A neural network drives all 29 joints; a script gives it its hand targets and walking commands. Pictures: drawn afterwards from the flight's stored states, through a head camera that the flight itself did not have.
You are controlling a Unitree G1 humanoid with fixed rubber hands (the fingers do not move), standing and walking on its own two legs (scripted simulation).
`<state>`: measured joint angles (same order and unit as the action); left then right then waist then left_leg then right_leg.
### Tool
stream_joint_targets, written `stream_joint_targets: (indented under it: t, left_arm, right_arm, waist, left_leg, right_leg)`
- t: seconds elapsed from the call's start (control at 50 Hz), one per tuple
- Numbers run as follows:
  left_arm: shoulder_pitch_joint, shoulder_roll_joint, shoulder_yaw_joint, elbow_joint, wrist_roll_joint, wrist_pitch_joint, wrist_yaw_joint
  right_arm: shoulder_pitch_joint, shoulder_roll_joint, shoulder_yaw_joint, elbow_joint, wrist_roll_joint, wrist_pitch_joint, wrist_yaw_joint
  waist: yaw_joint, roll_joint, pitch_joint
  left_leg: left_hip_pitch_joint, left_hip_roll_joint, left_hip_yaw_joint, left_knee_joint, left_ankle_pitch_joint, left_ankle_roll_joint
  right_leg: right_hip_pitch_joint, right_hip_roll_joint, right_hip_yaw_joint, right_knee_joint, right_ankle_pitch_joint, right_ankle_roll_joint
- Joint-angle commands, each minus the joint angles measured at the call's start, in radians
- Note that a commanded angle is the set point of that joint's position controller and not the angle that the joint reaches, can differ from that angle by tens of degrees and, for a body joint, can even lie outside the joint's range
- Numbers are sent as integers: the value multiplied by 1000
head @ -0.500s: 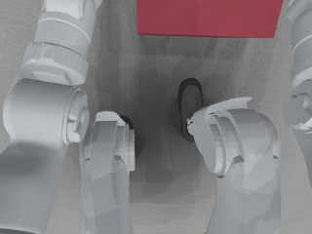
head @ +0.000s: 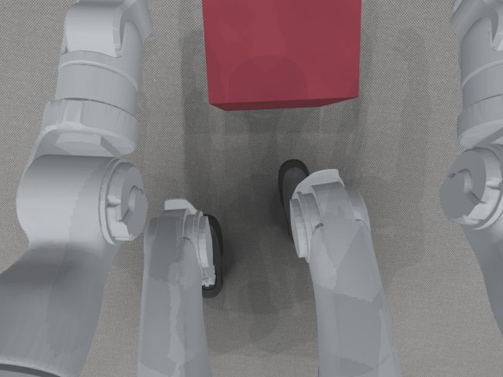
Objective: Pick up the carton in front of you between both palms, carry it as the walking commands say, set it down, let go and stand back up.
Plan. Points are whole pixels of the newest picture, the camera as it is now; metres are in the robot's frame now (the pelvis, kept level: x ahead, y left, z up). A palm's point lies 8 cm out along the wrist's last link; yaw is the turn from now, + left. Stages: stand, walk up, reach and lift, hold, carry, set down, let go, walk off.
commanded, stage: set down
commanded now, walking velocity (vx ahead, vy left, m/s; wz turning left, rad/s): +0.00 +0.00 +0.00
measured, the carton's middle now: (275, 46) +0.52 -0.13 -0.32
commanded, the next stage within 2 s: let go in 0.64 s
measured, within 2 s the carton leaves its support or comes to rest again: neither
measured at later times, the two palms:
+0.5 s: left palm out of the picture +0.60 +0.04 +0.03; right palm out of the picture +0.51 -0.34 +0.03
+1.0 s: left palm out of the picture +0.50 +0.08 +0.14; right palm out of the picture +0.43 -0.33 +0.14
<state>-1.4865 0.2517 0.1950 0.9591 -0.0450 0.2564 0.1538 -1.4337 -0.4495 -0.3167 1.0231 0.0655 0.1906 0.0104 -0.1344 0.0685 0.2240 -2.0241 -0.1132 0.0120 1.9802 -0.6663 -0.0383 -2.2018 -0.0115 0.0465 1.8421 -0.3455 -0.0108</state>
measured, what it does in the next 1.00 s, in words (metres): rises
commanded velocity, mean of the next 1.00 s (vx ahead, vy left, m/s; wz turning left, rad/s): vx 0.00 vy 0.00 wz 0.00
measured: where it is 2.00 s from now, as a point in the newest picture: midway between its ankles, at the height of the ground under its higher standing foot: (253, 244)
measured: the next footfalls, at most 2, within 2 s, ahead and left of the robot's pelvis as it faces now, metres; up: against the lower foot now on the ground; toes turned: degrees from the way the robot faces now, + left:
none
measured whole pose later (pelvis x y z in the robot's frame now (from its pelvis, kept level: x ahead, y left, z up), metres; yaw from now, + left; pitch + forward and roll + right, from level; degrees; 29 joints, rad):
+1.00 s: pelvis +0.07 -0.03 +0.25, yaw -3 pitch +36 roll +3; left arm -0.66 0.08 0.22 0.58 0.11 0.18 0.12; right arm -0.65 -0.28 -0.29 0.65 -0.10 0.15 0.15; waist -0.09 0.03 0.00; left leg -1.16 -0.05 -0.07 0.93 -0.40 -0.05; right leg -1.30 0.01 0.01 0.87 -0.19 -0.04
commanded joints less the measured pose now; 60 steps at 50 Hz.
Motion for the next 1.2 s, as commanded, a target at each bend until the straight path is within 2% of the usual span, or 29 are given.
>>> stream_joint_targets:
  t: [0.0, 0.08, 0.16, 0.22, 0.3, 0.42, 0.52, 0.66, 0.74, 0.82, 0.94, 1.04, 1.18]
  left_arm:
    - [-211, 103, 40, -70, 25, -25, -14]
    - [-196, 88, 29, -115, 25, -28, -20]
    - [-182, 76, 3, -207, 16, -17, -15]
    - [-157, 72, -8, -272, 14, -4, -9]
    - [-111, 64, -4, -315, 20, 10, -9]
    - [-34, 51, 23, -288, 37, 4, -25]
    - [17, 40, 41, -252, 51, -18, -42]
    - [79, 9, 69, -213, 91, -45, -57]
    - [222, -34, 89, -251, 145, -47, -44]
    - [428, -87, 75, -365, 180, -56, -21]
    - [668, -103, 21, -523, 159, -101, -27]
    - [868, -98, 6, -517, 150, -147, -62]
    - [1153, -75, -21, -464, 136, -208, -109]
  right_arm:
    - [-234, -101, -13, -110, -20, -13, 2]
    - [-187, -103, -42, -143, -37, -10, 4]
    - [-148, -121, -67, -213, -42, -1, 7]
    - [-114, -131, -74, -265, -35, 11, 15]
    - [-67, -119, -72, -298, -27, 27, 28]
    - [-3, -79, -73, -285, -38, 24, 46]
    - [38, -57, -90, -277, -67, 4, 55]
    - [94, -18, -111, -247, -116, -26, 71]
    - [221, -10, -104, -277, -163, -31, 92]
    - [413, -3, -65, -364, -197, -34, 121]
    - [658, 30, 16, -501, -160, -65, 137]
    - [868, 84, 71, -536, -123, -100, 134]
    - [1164, 124, 135, -570, -92, -152, 100]
  waist:
    - [-21, -136, -1115]
    - [-46, -102, -1197]
    - [-68, -49, -1324]
    - [-70, -23, -1402]
    - [-60, -15, -1411]
    - [-38, -42, -1337]
    - [-34, -61, -1297]
    - [-25, -52, -1224]
    - [-15, -51, -1274]
    - [-9, -70, -1277]
    - [2, -96, -1121]
    - [31, -100, -993]
    - [59, -132, -829]
  left_leg:
    - [-11, -23, 92, -276, 41, -4]
    - [64, -28, 87, -342, 73, -8]
    - [183, -33, 86, -414, 126, -16]
    - [264, -36, 86, -464, 174, -22]
    - [312, -36, 83, -538, 204, -24]
    - [329, -29, 70, -663, 217, -21]
    - [367, -24, 57, -771, 248, -21]
    - [476, -11, 37, -910, 290, -27]
    - [595, -8, 28, -988, 362, -30]
    - [695, -1, 16, -1067, 421, -29]
    - [772, 10, 9, -1183, 380, -19]
    - [849, 23, 4, -1255, 343, -10]
    - [1018, 42, -6, -1350, 340, 14]
  right_leg:
    - [1084, 21, -50, -133, 154, 40]
    - [1129, 30, -65, -186, 219, 36]
    - [1205, 41, -85, -237, 333, 28]
    - [1273, 47, -93, -277, 410, 24]
    - [1347, 50, -88, -339, 463, 22]
    - [1431, 47, -73, -452, 489, 28]
    - [1523, 43, -61, -554, 523, 29]
    - [1585, 41, -53, -693, 502, 26]
    - [1705, 46, -53, -757, 555, 14]
    - [1852, 45, -40, -822, 624, -3]
    - [2003, 25, 9, -948, 617, -5]
    - [2095, 7, 39, -1030, 573, -3]
    - [2186, -8, 57, -1134, 557, 7]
